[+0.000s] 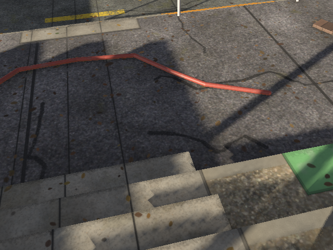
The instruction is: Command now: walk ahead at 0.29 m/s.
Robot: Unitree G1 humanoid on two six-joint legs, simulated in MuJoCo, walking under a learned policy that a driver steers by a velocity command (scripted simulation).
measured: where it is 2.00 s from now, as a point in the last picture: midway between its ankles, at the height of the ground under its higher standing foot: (163, 208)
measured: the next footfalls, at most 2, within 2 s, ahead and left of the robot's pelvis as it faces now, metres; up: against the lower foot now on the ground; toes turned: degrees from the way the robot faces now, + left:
left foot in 0.48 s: +0.29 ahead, +0.07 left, -0.15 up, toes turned +5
right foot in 1.02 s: +0.63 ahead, -0.13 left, -0.30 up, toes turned -2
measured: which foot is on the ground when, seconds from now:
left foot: down 0.00-0.04, up 0.06-0.46, down 0.48-1.00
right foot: down 0.00-0.48, up 0.50-1.00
